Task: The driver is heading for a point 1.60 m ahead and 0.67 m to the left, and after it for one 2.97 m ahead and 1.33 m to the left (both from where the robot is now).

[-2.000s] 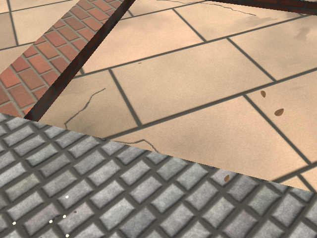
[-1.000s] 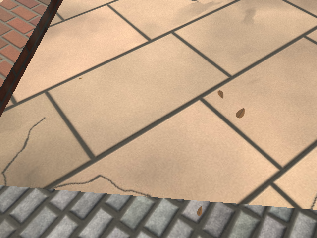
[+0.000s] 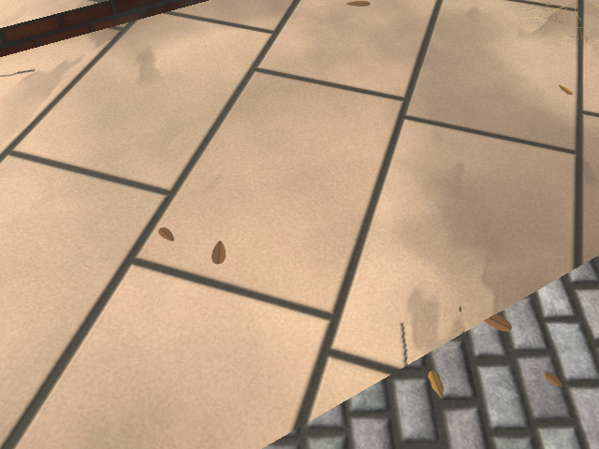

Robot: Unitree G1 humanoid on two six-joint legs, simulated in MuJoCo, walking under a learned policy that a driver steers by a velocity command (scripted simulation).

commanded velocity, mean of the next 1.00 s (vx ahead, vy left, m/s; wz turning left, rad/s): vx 0.48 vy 0.00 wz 0.32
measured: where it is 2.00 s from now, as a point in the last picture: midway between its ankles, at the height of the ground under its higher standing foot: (134, 250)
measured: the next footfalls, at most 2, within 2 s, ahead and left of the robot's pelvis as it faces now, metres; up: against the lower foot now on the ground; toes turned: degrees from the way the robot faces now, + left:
right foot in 0.16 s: +0.25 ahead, -0.14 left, +0.00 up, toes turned -2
left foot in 0.84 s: +0.67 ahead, +0.18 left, -0.12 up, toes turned +22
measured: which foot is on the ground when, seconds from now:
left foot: down 0.00-0.20, up 0.22-0.82, down 0.84-1.00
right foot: up 0.00-0.14, down 0.16-0.86, up 0.88-1.00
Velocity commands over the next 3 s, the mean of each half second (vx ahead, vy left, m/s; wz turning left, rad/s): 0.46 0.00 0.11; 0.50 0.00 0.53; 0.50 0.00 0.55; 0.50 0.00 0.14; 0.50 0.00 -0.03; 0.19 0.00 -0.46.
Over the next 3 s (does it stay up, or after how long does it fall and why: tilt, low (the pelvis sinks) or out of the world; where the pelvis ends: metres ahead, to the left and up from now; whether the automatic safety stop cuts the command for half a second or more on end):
stays up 1.42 0.75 -0.12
